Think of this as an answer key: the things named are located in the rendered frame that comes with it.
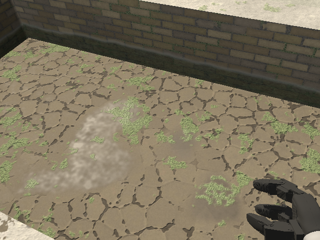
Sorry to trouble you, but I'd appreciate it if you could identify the right robot hand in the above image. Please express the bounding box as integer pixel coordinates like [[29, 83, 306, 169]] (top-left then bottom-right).
[[246, 178, 320, 240]]

